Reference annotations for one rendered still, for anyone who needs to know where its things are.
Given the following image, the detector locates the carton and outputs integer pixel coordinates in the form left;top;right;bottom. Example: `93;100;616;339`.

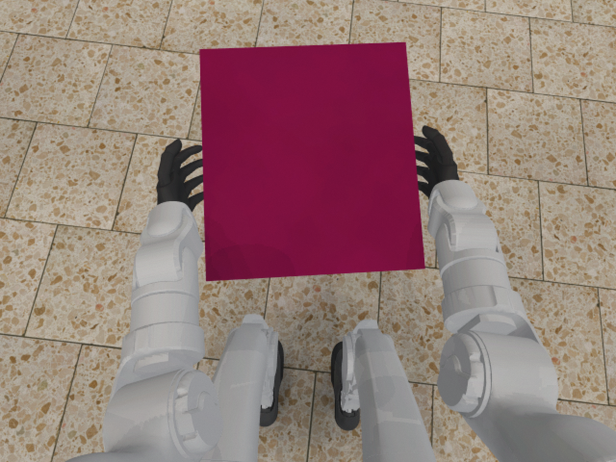
199;42;425;281

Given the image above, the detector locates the robot right upper arm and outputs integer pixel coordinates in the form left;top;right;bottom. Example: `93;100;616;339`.
437;330;616;462

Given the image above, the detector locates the right robot hand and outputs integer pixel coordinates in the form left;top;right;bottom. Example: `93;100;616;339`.
414;125;460;200

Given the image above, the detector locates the robot right thigh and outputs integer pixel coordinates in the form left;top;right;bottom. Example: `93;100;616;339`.
343;328;437;462

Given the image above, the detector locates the robot left forearm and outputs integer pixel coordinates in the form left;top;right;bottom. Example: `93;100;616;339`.
102;201;205;450

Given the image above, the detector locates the robot thigh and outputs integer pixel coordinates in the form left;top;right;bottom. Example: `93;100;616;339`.
200;323;278;462
343;328;437;462

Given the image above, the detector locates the robot left thigh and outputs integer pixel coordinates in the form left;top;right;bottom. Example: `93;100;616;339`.
200;323;278;462

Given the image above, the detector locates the left robot hand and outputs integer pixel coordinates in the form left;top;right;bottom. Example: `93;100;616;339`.
156;139;204;212

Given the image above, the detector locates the robot left upper arm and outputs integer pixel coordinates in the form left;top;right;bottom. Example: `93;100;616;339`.
65;368;223;462

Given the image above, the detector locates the robot right forearm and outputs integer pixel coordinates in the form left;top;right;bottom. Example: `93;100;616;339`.
427;180;558;403

